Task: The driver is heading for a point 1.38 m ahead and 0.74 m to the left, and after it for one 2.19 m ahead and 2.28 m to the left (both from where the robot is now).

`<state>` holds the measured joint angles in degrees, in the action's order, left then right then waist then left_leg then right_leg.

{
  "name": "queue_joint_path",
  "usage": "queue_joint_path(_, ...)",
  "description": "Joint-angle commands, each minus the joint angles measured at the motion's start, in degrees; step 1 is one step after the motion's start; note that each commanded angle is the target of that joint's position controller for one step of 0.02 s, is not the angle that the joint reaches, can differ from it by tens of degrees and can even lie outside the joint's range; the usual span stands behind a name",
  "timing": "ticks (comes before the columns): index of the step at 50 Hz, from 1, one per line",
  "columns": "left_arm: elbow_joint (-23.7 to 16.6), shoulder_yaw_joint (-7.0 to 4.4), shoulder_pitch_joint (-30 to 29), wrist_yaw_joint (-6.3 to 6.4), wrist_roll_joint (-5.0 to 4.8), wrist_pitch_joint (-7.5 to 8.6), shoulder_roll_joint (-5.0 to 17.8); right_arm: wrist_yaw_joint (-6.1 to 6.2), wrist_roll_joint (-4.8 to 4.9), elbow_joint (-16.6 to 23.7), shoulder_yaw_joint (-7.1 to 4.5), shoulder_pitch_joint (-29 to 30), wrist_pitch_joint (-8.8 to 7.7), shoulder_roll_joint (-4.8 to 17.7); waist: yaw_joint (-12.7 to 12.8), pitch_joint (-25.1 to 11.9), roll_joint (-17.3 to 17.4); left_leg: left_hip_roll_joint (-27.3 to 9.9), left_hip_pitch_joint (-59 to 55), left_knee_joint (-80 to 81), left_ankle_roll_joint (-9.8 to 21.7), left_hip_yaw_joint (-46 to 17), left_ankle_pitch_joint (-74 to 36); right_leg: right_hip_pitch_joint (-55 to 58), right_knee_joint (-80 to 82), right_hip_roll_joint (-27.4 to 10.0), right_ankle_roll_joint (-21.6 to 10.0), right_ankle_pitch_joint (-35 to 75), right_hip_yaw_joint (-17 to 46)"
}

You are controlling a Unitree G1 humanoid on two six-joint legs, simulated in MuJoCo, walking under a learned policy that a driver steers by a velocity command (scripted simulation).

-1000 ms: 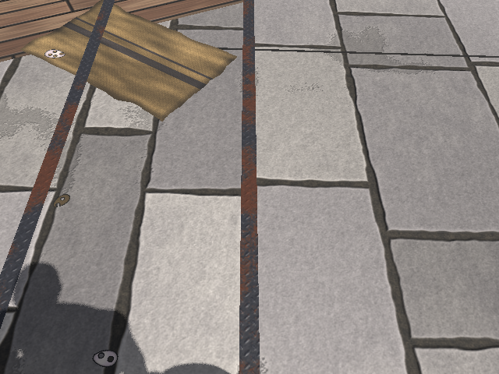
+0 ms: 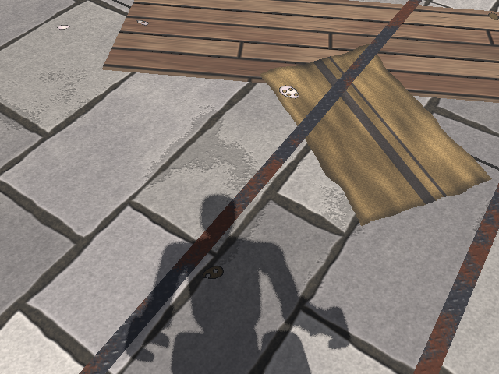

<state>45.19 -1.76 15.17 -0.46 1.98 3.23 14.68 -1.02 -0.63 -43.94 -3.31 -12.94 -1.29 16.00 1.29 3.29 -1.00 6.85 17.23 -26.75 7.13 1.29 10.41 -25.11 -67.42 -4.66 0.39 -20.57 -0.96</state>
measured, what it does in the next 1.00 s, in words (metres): walks ahead, turning left: right foot, then left foot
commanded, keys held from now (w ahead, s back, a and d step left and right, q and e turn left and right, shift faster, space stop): w+q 1.00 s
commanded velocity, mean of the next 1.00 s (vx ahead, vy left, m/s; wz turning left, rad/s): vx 0.50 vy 0.00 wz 0.59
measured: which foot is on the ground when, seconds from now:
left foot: down 0.00-0.42, up 0.44-0.90, down 0.92-1.00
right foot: up 0.00-0.38, down 0.40-0.92, up 0.94-1.00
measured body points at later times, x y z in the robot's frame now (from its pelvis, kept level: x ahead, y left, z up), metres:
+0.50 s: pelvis +0.28 -0.03 -0.01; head +0.31 -0.03 +0.44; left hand +0.40 +0.27 -0.09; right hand +0.38 -0.30 -0.13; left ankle +0.11 +0.04 -0.65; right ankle +0.37 -0.10 -0.73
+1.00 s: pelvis +0.50 +0.11 -0.02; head +0.53 +0.14 +0.43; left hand +0.35 +0.33 -0.15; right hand +0.81 +0.02 -0.10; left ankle +0.53 +0.19 -0.73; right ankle +0.42 -0.09 -0.66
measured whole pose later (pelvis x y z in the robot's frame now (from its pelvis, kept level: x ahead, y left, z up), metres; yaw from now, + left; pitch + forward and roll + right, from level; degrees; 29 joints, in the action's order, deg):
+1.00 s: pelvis +0.50 +0.11 -0.02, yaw +35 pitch +1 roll -1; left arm 47.5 -2.3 21.1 -0.1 1.3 1.8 15.3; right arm -2.3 -2.1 -38.3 -2.5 -4.6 -0.9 15.8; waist 3.0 4.0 -0.3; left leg 4.1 26.2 -36.2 7.2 3.8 11.0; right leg -10.9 -60.8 -5.0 1.1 -27.4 -7.4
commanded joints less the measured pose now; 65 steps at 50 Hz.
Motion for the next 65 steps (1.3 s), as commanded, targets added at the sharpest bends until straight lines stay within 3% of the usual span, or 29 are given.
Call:
queue_joint_path(1,-3.32,-1.46,3.85,-0.38,1.07,-1.43,5.65,0.31,0.75,2.43,-1.86,-3.18,-1.66,6.94,0.85,-5.01,2.37,-14.91,-8.64,13.31,9.21,-17.87,-21.03,-7.3,2.89,-1.89,1.35,1.9,1.68)
queue_joint_path(7,-7.44,-1.41,-8.76,-0.66,0.73,-2.14,5.08,0.43,0.68,0.42,-2.43,-10.49,-1.96,8.37,-3.07,-1.05,3.6,-12.89,-10.52,15.97,7.16,-19.12,-14.78,-15.54,16.12,-1.21,3.1,14.51,1.46)
queue_joint_path(14,-11.75,-0.51,-20.11,-1.31,-0.03,-0.93,4.96,1.42,-0.02,-0.79,-2.63,-16.6,-1.85,9.1,-7.02,-0.38,4.77,-13.55,-18.68,10.26,6.16,-22.38,-23.86,-15.6,29.26,2.73,1.9,18.02,1.65)
queue_joint_path(17,-11.58,-0.78,-16.45,-0.9,-0.4,-0.28,6.42,2.0,-0.17,-0.08,-2.88,-13.61,-1.75,10.31,-4.21,-0.97,6.09,-13.96,-16.73,6.73,3.5,-24.11,-28.02,-4.84,35.43,4.57,-0.02,14.82,2.33)
queue_joint_path(19,-8.21,-1.9,-4.78,0.32,-0.49,0.43,8.83,1.43,0.06,0.46,-2.93,-10.37,-2.14,11.09,1.52,-6.15,4.57,-10.48,-12.23,-4.96,0.69,-22.23,-36.73,13.29,39.96,6.95,-2.11,12.7,0.96)
queue_joint_path(20,-7.09,-2.74,3.31,1.21,0.34,1.16,11.55,0.8,0.65,1.01,-2.38,-10.13,-2.61,9.19,5.18,-12.37,1.08,-6.97,-5.97,-17.88,-0.73,-19.54,-28.75,26.82,41.54,0.23,-4.38,9.14,6.97)
queue_joint_path(21,-7.43,-3.84,9.36,2.09,1.79,1.06,16.4,0.84,2.29,3.1,-1.04,-13.04,-2.85,3.6,5.5,-20.69,-9.14,-0.28,7.84,-35.5,-2.63,-12.34,0.55,41.63,44.4,-15.93,-8.36,-0.88,27.5)
queue_joint_path(22,-7.37,-4.13,6.14,1.67,0.87,0.22,16.82,1.05,0.93,3.81,-1.11,-16.53,-2.4,5.76,1.18,-22.01,-16.12,1.08,16.36,-43.49,-2.72,-9.54,21.13,40.33,50.26,-21.72,-12.46,-1.62,46.46)
queue_joint_path(23,-8.09,-3.12,1.82,1.42,0.18,-0.21,11.06,1.28,-0.55,1.79,-1.46,-14.33,-1.43,7.74,-0.18,-12.79,-6.22,-3.52,18.72,-46.58,-2.62,-9.38,16.13,31.87,50.66,-19.6,-12.13,-6.16,40.13)
queue_joint_path(24,-8.0,-2.12,-0.64,1.17,-0.17,-0.15,7.06,0.63,-0.91,1.67,-1.32,-10.63,-1.11,7.34,-0.08,-6.77,-0.75,-5.29,17.78,-44.6,-2.95,-8.38,11.9,24.67,52.02,-16.3,-11.21,-3.58,30.86)
queue_joint_path(25,-7.56,-1.67,-1.84,1.1,0.04,-0.02,5.72,0.1,-0.9,1.84,-1.2,-9.28,-0.75,6.21,-1.01,-4.15,-1.3,-6.9,16.56,-42.01,-3.27,-7.61,10.01,20.5,53.8,-13.4,-9.7,1.45,23.83)
queue_joint_path(27,-5.75,-1.66,-0.52,1.03,-0.32,0.95,5.94,-0.91,-1.59,1.94,-1.05,-8.57,0.51,5.44,-1.82,-2.4,-4.61,-8.32,14.82,-40.46,-3.9,-6.27,8.9,16.52,55.56,-10.65,-8.97,11.69,15.05)
queue_joint_path(32,-3.22,-2.2,2.62,0.23,-1.17,2.67,6.67,-2.39,-1.6,5.15,-0.58,-0.9,1.3,4.07,-1.57,-1.76,-4.1,-9.78,21.65,-37.04,-4.64,-5.33,1.4,19.13,58.29,-10.77,-9.91,23.62,4.81)
queue_joint_path(37,-1.25,-2.39,4.76,0.15,-1.04,2.38,7.14,-3.49,-1.21,8.16,0.6,8.61,0.81,1.98,0.26,0.1,-3.9,-10.03,20.47,-21.89,-4.82,-1.09,-8.81,20.17,58.22,-8.38,-8.2,27.22,-4.8)
queue_joint_path(41,0.58,-2.89,7.99,0.73,-1.03,1.75,9.1,-4.08,-1.61,10.44,0.94,14.54,0.81,2.01,1.85,1.67,-3.93,-9.45,17.68,-12.41,-2.77,3.07,-5.85,24.75,56.77,-10.4,-7.14,30.78,-7.85)
queue_joint_path(43,1.5,-3.07,9.02,1.1,-0.9,0.93,10.25,-3.73,-2.04,10.85,0.67,14.65,0.89,2.61,1.45,1.0,-4.21,-7.28,14.93,-9.56,-0.93,5.12,-0.35,28.24,52.12,-11.09,-6.42,42.11,-9.9)
queue_joint_path(45,2.08,-3.32,9.41,1.47,-0.81,-0.01,12.05,-2.96,-2.46,9.45,-0.14,8.94,0.68,3.91,-1.38,-3.45,-5.16,-2.89,6.7,-7.44,1.62,6.82,5.56,30.17,39.83,-11.26,-5.87,59.26,-12.0)
queue_joint_path(46,1.76,-3.23,8.73,1.54,-1.09,-0.51,12.35,-2.35,-2.79,6.86,-0.97,0.59,0.16,5.03,-5.27,-8.32,-3.64,-0.72,-3.97,-3.45,3.33,6.56,4.09,26.77,28.15,-10.44,-5.02,58.54,-13.42)
queue_joint_path(47,0.11,-2.8,8.42,1.45,-0.84,-0.55,11.24,-1.35,-3.29,3.97,-2.56,-9.59,-0.07,8.98,-9.47,-14.92,1.57,-6.75,-19.41,-0.79,6.05,-3.24,8.39,15.41,11.62,-9.03,-3.2,42.84,-13.8)
queue_joint_path(48,-4.26,-1.33,9.78,0.15,-0.75,-0.26,4.24,-0.49,-2.13,4.78,-4.03,-8.04,0.22,15.36,-4.94,-18.77,15.75,-23.93,-35.72,2.81,12.47,-32.61,10.63,-10.16,-7.02,0.99,0.25,-9.33,-12.2)
queue_joint_path(49,-5.97,-2.24,3.48,0.17,-0.22,-0.14,8.94,-0.14,-0.5,5.95,-4.29,-11.12,0.59,15.62,-8.88,-21.51,8.55,-26.83,-36.9,8.53,14.97,-44.74,3.97,-16.8,-13.55,3.92,0.55,-10.69,-0.28)
queue_joint_path(50,-7.21,-2.09,-0.64,-0.04,-0.95,0.34,8.5,0.42,-0.18,4.19,-3.94,-9.6,0.69,13.8,-7.71,-13.63,4.98,-24.85,-32.2,8.54,13.81,-34.1,-4.23,-20.2,-11.94,0.69,-0.06,-4.02,2.04)
queue_joint_path(51,-6.66,-1.51,-0.02,0.06,-1.15,0.95,7.5,0.71,0.12,3.5,-3.18,-7.5,0.44,10.91,-5.14,-7.97,2.69,-22.42,-24.0,9.08,12.01,-27.93,-12.39,-17.51,-6.29,-1.17,-0.24,-0.28,1.69)
queue_joint_path(52,-5.94,-1.56,0.63,0.12,-0.62,0.66,7.41,0.87,0.1,3.65,-2.64,-4.94,0.06,9.2,-2.64,-5.52,1.34,-19.23,-18.29,9.96,10.05,-23.67,-16.52,-13.86,-2.18,-2.37,-0.02,0.41,1.97)
queue_joint_path(54,-5.03,-1.58,3.62,-0.11,0.79,-1.3,7.28,0.75,0.53,4.07,-1.77,-2.3,-0.77,7.12,0.48,-5.57,2.5,-15.98,-11.55,11.71,9.23,-19.42,-21.08,-7.63,1.54,-2.72,1.14,0.22,2.15)
queue_joint_path(56,-5.29,-1.5,2.75,-0.54,0.91,-2.4,6.25,0.47,0.65,3.21,-1.98,-3.7,-1.59,7.81,0.77,-5.14,2.19,-14.33,-9.02,13.31,9.51,-18.13,-20.67,-7.47,4.74,-2.17,2.07,2.1,1.29)
queue_joint_path(58,-6.47,-1.36,-1.2,-0.69,0.77,-2.71,5.58,0.42,0.41,2.43,-2.31,-5.73,-1.79,8.75,-0.25,-3.27,2.41,-13.33,-7.71,15.13,9.09,-18.3,-16.1,-9.87,8.88,-1.93,2.72,6.56,0.91)
queue_joint_path(62,-8.62,-1.2,-9.56,-0.85,0.55,-2.48,5.3,0.44,0.55,0.64,-2.18,-10.41,-2.03,8.17,-3.38,-0.95,3.79,-12.79,-11.45,16.05,7.38,-18.77,-14.06,-14.52,19.07,-1.36,2.87,15.77,1.16)
queue_joint_path(65,-9.51,-0.72,-13.18,-0.91,0.09,-1.79,4.36,1.01,0.45,-1.18,-1.79,-13.48,-2.15,7.66,-4.84,-0.74,3.8,-12.35,-14.53,11.13,4.94,-15.31,-34.76,-12.24,25.35,0.92,1.64,18.85,-0.32)
Velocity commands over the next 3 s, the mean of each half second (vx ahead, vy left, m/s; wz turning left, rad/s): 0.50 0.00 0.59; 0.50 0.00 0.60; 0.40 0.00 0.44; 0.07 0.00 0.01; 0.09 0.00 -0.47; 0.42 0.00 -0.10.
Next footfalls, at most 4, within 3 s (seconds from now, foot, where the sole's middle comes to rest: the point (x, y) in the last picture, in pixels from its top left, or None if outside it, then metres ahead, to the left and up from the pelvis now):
0.40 right None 0.41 -0.10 -0.77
0.92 left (179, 329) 0.57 0.22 -0.77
1.46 right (165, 228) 0.88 0.30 -0.77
1.82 left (125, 286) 0.69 0.39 -0.77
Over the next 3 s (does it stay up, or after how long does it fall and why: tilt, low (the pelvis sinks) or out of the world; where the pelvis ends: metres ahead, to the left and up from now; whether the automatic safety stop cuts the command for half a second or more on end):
stays up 0.95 0.34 0.01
